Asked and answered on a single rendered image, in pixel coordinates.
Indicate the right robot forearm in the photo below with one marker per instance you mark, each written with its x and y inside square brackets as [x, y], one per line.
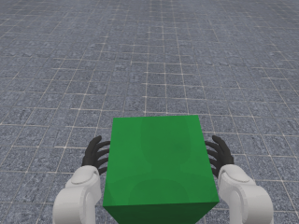
[248, 203]

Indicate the carton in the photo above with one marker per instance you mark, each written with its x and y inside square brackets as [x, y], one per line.
[158, 171]

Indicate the right robot hand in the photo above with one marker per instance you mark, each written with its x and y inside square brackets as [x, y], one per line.
[222, 154]

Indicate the left robot forearm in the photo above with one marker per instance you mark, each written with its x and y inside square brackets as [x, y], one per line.
[75, 204]

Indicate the left robot hand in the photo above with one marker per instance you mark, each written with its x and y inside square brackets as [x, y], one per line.
[91, 155]

